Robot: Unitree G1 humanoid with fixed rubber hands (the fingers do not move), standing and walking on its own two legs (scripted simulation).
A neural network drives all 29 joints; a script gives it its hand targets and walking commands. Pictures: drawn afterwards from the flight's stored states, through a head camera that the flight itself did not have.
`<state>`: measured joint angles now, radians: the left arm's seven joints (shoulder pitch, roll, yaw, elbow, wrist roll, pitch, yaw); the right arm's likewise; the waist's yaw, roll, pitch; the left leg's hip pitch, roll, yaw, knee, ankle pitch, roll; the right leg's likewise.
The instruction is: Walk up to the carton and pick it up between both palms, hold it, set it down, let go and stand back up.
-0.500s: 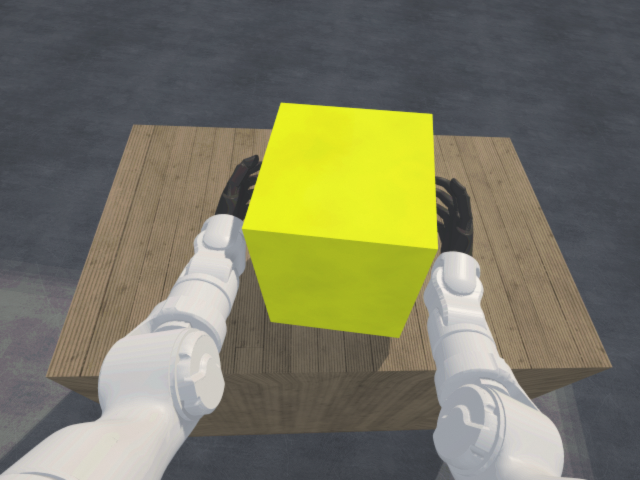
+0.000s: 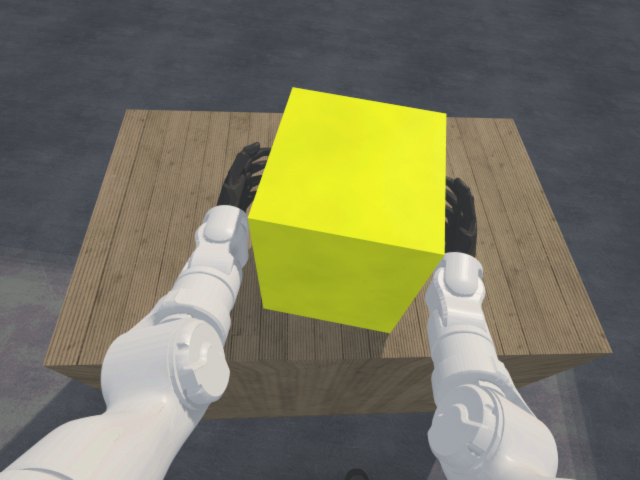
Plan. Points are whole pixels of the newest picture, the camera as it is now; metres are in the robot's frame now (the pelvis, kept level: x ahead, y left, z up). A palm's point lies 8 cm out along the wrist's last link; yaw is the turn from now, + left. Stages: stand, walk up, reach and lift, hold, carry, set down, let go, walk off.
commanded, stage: set down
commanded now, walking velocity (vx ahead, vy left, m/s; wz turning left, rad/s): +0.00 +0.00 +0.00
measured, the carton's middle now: (345, 220) +0.45 -0.07 +0.00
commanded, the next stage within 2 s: none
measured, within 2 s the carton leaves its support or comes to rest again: neither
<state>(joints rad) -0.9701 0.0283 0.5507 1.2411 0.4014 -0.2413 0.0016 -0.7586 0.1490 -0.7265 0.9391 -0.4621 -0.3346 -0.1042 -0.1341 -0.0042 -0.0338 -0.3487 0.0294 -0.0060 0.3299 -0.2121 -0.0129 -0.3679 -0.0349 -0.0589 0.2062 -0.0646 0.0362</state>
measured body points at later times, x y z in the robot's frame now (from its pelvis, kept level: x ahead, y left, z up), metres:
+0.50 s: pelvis +0.00 +0.00 +0.00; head +0.10 +0.02 +0.44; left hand +0.47 +0.08 +0.04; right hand +0.39 -0.20 +0.04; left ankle -0.05 +0.12 -0.75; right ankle +0.00 -0.14 -0.75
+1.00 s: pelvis +0.00 +0.00 +0.00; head +0.11 +0.02 +0.44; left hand +0.48 +0.08 +0.03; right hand +0.40 -0.21 +0.03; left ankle -0.05 +0.12 -0.75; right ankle +0.00 -0.14 -0.75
